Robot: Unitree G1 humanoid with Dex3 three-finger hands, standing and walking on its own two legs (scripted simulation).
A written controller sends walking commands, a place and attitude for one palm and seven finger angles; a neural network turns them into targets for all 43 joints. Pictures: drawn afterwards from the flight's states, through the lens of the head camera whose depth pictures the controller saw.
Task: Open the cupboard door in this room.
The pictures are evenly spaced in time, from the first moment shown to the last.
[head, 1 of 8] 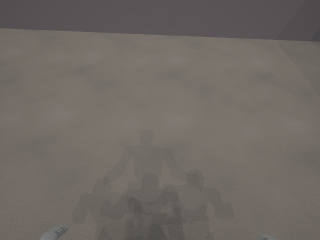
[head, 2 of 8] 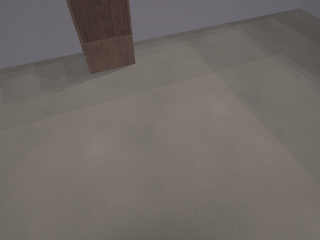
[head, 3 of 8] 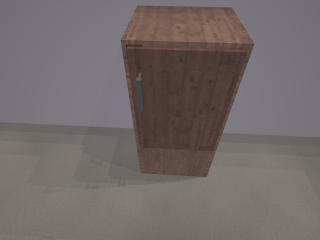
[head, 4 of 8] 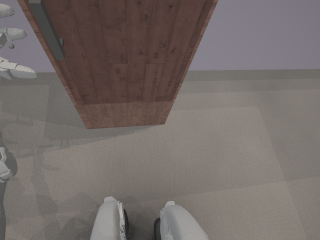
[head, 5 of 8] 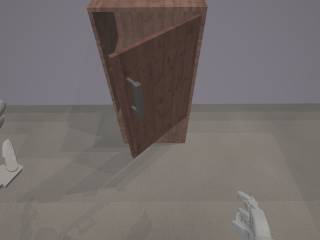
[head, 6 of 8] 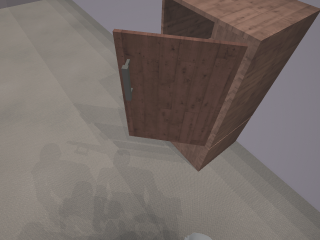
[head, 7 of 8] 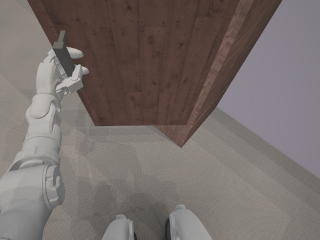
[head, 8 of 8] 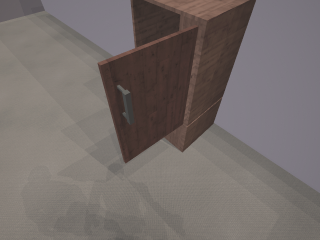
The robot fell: no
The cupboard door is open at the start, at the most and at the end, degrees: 0 87 85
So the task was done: yes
